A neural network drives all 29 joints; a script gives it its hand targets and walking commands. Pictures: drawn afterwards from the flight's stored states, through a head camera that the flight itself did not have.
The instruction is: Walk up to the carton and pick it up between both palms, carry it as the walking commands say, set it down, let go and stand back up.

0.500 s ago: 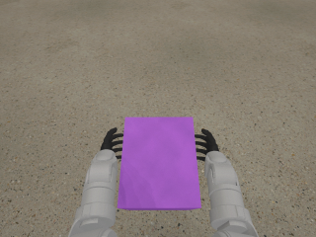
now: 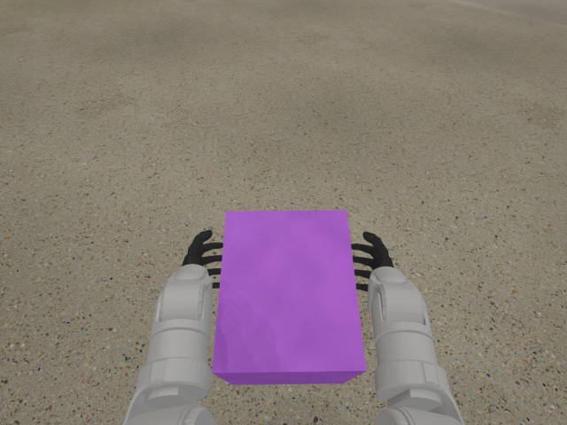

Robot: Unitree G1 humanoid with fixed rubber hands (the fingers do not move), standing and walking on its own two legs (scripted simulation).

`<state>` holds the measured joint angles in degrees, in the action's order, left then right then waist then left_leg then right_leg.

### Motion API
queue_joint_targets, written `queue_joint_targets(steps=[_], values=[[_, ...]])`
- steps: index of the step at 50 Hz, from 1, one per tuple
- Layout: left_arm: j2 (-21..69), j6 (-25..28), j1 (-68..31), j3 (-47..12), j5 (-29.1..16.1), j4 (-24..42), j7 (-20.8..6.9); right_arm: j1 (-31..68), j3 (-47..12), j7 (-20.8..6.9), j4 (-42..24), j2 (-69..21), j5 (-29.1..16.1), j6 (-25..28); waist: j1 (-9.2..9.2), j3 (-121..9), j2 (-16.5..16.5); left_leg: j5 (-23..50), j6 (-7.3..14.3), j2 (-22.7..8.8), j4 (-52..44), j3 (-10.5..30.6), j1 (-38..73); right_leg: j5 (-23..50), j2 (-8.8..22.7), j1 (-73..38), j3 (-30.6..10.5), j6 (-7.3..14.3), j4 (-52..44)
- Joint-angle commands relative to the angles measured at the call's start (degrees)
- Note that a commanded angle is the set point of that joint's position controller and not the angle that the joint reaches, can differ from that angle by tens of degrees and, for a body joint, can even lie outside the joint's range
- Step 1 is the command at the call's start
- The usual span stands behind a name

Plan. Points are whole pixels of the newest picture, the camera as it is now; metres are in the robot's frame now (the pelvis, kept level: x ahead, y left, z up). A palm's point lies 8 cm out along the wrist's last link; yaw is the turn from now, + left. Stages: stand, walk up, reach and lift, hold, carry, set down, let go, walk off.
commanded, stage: reach and lift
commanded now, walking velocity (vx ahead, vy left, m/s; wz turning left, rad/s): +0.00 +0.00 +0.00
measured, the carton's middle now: (287, 301) +0.32 +0.01 -0.03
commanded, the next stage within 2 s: hold in 1.00 s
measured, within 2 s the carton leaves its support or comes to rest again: neither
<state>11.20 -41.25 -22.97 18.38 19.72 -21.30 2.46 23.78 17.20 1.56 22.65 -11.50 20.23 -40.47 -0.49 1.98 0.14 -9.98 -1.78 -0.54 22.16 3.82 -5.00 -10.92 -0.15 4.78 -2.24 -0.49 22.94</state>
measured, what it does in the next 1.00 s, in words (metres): stands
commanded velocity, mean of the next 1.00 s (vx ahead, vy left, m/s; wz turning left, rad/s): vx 0.00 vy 0.00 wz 0.00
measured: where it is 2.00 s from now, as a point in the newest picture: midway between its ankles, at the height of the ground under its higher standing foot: outside the picture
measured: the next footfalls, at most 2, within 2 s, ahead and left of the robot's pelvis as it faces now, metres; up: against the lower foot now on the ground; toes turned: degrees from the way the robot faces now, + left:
none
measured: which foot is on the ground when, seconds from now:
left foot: down 0.00-1.00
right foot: down 0.00-1.00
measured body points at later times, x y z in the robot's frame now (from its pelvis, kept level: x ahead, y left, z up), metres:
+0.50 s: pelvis +0.01 +0.01 +0.00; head -0.04 +0.01 +0.45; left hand +0.32 +0.15 +0.05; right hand +0.32 -0.14 +0.05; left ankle +0.03 +0.14 -0.74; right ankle +0.03 -0.13 -0.74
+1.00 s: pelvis +0.00 +0.01 +0.00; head -0.05 +0.01 +0.45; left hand +0.31 +0.15 +0.04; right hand +0.30 -0.14 +0.05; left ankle +0.03 +0.14 -0.74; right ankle +0.03 -0.13 -0.74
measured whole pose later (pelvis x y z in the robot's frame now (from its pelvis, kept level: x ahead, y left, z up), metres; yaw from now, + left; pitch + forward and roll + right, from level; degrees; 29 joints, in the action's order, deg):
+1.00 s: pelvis +0.00 +0.01 +0.00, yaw +0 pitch -8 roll +0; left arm 9.4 -43.8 -17.4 12.5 17.2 -17.0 1.2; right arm 17.8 11.8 0.8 17.1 -9.4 17.3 -43.9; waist 0.8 0.7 0.2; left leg -10.5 -1.1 -0.2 22.3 3.5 -3.7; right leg -10.6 0.2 2.9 -2.7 -1.1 21.6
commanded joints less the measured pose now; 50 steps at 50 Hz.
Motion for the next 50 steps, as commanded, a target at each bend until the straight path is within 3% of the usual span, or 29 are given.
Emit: queue_joint_targets(steps=[1,26,50], values=[[57.1,2.1,-32.1,-29.9,-16.1,-0.8,-15.9,32.4,-29.0,-15.9,0.1,-55.5,-16.4,2.4,0.31,-16.6,0.1,4.5,1.2,6.3,-2.7,-0.7,3.3,4.8,-5.0,-2.5,-0.8,0.4,-4.1],[58.4,1.3,-26.3,-32.1,-16.9,1.9,-15.5,27.4,-30.6,-16.2,-4.1,-53.9,-17.4,0.9,1.33,-16.8,0.6,8.2,0.7,5.7,-3.0,0.2,4.6,8.5,-5.4,-3.7,-0.8,0.5,-4.5],[56.1,0.0,-22.2,-35.2,-18.6,7.4,-16.3,22.1,-34.5,-15.7,-8.7,-54.9,-19.4,-0.7,1.32,-14.1,-0.1,3.6,1.4,5.9,-3.4,0.0,3.3,4.6,-4.9,-3.1,-1.2,0.3,-5.0]])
